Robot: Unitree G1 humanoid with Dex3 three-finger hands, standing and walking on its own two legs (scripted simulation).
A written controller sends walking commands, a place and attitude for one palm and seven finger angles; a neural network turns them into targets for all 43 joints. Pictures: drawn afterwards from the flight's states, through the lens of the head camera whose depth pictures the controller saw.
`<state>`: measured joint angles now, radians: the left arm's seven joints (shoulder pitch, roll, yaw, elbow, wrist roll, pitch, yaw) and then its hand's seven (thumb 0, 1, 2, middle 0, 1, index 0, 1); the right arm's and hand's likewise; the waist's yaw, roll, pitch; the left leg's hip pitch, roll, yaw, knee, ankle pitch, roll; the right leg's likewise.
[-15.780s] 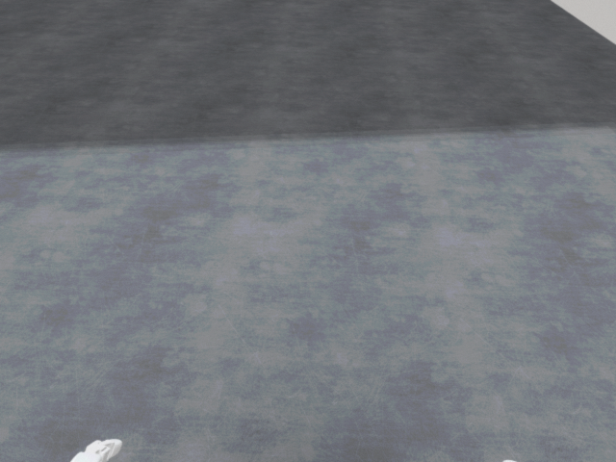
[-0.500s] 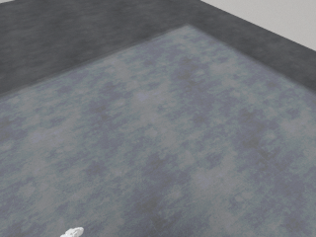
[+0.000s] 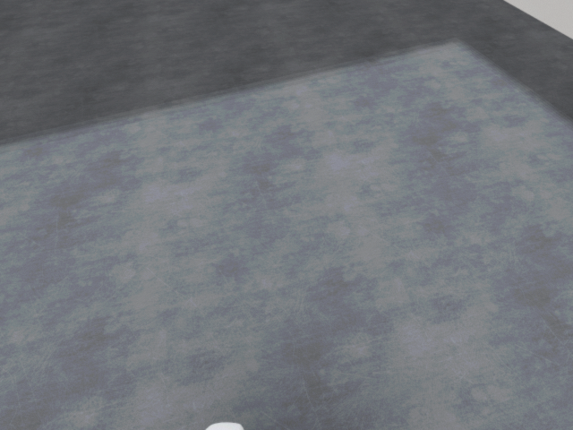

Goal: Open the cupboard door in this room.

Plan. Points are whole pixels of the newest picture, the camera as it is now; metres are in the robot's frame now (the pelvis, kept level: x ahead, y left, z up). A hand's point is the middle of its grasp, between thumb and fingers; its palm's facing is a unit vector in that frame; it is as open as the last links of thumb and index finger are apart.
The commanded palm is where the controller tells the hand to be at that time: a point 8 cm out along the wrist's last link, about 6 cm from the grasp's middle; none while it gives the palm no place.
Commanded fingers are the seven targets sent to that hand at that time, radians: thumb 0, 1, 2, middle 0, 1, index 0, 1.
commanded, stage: turn or walk to find it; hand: left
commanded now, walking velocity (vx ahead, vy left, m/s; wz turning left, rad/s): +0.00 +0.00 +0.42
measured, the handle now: out of the picture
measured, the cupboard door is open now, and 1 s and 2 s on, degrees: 0 0 0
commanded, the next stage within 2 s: stand and wait in 0.86 s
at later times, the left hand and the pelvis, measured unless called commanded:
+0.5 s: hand out of the picture +0.07 +0.21 -0.15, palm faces +0.19 -0.94 -0.28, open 7.4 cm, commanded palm none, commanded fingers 0.00 0.90 0.90 -0.20 -0.30 -0.20 -0.30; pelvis +0.00 -0.01 -0.01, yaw +11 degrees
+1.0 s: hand out of the picture -0.09 +0.17 -0.17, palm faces +0.46 -0.85 -0.25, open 7.3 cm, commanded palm none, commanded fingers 0.00 0.90 0.90 -0.20 -0.30 -0.20 -0.30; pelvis -0.02 -0.02 +0.00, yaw +25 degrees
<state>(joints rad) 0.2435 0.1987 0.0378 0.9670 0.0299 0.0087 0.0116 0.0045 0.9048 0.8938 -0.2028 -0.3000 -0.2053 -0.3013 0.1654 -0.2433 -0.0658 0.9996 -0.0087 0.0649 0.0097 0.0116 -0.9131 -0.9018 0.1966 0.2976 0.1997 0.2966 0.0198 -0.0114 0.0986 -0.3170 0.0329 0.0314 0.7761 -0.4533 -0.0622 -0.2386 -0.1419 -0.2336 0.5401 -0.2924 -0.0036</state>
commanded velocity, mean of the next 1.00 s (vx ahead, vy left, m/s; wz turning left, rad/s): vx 0.00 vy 0.00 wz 0.42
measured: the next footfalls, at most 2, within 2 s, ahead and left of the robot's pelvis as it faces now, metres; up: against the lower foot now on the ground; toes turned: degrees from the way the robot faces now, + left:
left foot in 0.06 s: +0.01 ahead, +0.14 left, +0.00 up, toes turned +6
right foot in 0.50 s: +0.07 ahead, -0.10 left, +0.00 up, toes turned +7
